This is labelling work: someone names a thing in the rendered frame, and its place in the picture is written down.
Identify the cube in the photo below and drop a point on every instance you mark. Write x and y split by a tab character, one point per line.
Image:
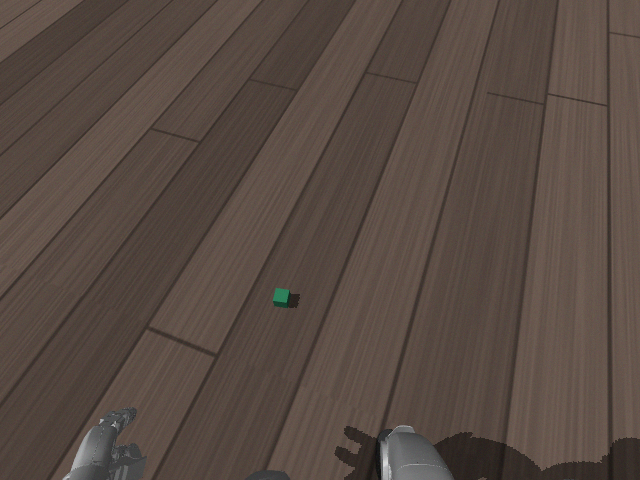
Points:
281	298

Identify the left robot hand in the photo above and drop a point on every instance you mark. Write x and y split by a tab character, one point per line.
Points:
98	447

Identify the right robot foot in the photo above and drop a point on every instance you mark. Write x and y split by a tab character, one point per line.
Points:
381	437

